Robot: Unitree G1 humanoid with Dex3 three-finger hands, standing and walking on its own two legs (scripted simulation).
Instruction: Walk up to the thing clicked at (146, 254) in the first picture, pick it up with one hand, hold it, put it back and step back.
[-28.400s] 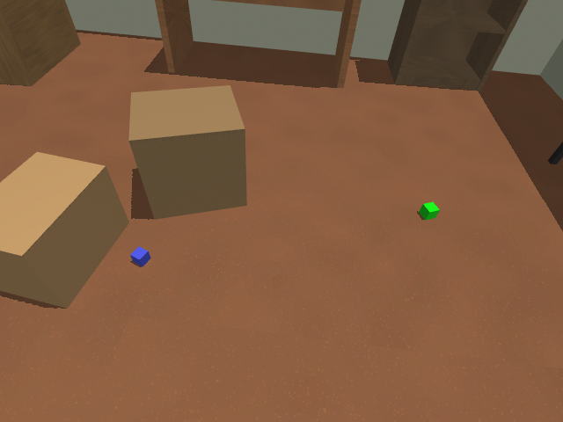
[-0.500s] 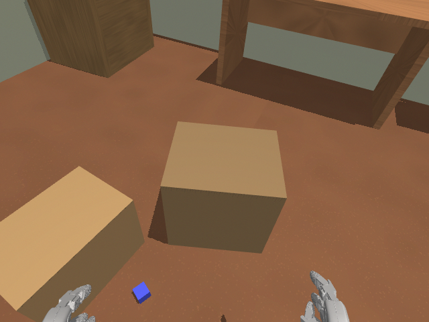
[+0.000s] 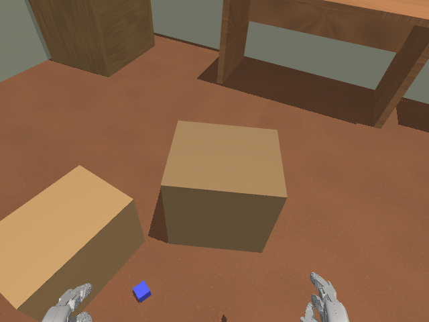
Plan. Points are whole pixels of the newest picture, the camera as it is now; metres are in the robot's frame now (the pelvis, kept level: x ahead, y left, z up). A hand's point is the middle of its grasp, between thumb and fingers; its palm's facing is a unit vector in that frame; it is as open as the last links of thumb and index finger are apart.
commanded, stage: home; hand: left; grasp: from above
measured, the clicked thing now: (142, 291) +0.42 +0.22 -0.69
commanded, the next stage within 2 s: stand in 0.50 s
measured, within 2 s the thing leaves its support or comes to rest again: neither
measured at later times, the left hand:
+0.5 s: hand out of the picture +0.16 +0.18 -0.05, palm faces +0.04 -0.98 -0.21, open 7.4 cm
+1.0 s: hand out of the picture +0.08 +0.24 -0.11, palm faces +0.00 -0.94 -0.33, open 7.4 cm
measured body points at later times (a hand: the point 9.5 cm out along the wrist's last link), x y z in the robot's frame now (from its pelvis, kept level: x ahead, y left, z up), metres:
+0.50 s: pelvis +0.00 +0.00 +0.00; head +0.02 +0.01 +0.45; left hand +0.16 +0.23 -0.03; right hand +0.16 -0.24 -0.06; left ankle +0.00 +0.12 -0.68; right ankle +0.01 -0.13 -0.68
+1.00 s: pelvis +0.00 +0.01 +0.04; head +0.01 +0.01 +0.49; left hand +0.08 +0.29 -0.08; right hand +0.08 -0.28 -0.08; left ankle +0.00 +0.12 -0.68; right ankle +0.01 -0.13 -0.68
